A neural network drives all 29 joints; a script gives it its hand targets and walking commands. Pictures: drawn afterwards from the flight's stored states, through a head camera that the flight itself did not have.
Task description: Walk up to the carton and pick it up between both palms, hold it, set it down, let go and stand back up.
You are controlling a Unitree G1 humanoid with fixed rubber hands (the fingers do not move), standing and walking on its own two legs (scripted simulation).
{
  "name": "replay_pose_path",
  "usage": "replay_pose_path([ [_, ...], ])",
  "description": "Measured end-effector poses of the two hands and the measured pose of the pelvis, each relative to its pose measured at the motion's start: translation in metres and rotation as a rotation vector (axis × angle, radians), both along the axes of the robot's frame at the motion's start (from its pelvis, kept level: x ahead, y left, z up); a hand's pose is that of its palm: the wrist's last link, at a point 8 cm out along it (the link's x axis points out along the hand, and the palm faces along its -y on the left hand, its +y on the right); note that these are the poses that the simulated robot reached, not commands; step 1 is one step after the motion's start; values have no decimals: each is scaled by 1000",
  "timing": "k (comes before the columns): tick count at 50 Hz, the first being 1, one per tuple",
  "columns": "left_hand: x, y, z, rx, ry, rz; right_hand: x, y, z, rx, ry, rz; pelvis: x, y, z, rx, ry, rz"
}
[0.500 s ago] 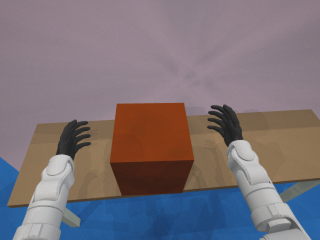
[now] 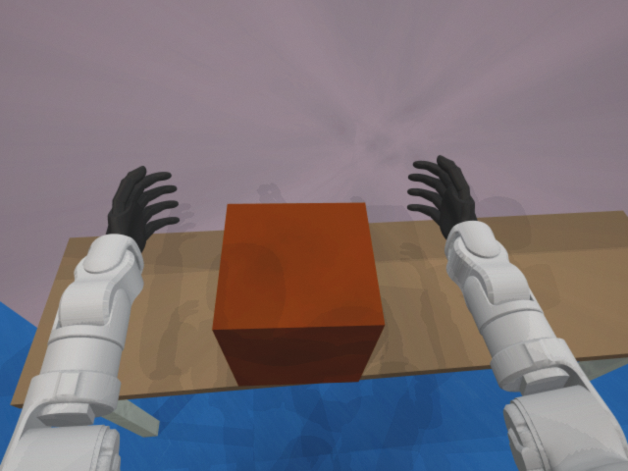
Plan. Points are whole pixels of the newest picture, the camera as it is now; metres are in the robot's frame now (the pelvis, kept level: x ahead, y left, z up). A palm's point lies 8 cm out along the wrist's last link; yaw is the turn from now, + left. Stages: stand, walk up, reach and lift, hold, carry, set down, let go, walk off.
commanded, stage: reach and lift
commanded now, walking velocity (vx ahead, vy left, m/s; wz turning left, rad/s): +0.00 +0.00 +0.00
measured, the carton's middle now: (298, 299) +0.38 +0.04 -0.09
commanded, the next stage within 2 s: none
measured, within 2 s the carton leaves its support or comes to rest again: neither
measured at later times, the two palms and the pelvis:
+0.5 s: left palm (139, 317) +0.32 +0.27 -0.05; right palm (398, 287) +0.37 -0.11 -0.04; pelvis +0.00 +0.02 -0.02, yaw +4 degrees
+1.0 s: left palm (166, 313) +0.33 +0.23 -0.05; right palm (411, 292) +0.37 -0.14 -0.05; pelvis -0.01 +0.03 -0.03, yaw +4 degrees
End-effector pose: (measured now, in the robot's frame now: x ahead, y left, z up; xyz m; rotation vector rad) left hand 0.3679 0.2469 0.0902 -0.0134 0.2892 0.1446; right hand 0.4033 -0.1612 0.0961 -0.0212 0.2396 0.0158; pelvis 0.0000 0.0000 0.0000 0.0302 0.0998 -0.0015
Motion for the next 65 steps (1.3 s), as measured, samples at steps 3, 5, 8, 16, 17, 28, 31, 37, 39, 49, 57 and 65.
replay_pose_path([
  [3,0,6,-3,8,-12,10,2,0,-11,-1,28,-8,2,0,0,0,4,0],
  [5,-2,10,-9,12,-13,14,0,0,-20,-4,46,-13,2,0,0,0,4,0],
  [8,-6,11,-28,13,-1,15,-3,4,-34,-17,59,-16,1,0,0,-1,3,1],
  [16,-41,2,-103,-75,49,63,-22,33,-86,-95,120,21,-1,6,-4,-29,41,47],
  [17,-45,3,-111,-84,51,81,-24,38,-94,-101,131,25,-1,8,-6,-36,59,54],
  [28,-49,20,-150,-13,23,118,-35,48,-145,-72,144,-43,-6,28,-25,-93,247,88],
  [31,-47,18,-158,-4,38,99,-37,46,-153,-59,143,-53,-6,33,-28,-101,269,86],
  [37,-44,15,-159,6,39,97,-35,38,-154,-44,98,-62,-7,38,-30,-108,293,84],
  [39,-43,13,-156,8,26,95,-33,35,-152,-41,85,-66,-6,37,-30,-107,294,84],
  [49,-40,-11,-144,-10,-32,71,-30,25,-144,-22,51,-67,-7,27,-32,-95,294,86],
  [57,-43,-45,-154,-33,-9,7,-33,49,-153,-4,69,0,-5,22,-32,-89,296,87],
  [65,-38,-42,-155,-23,-16,32,-29,55,-154,-50,59,-8,-1,23,-33,-90,301,86],
])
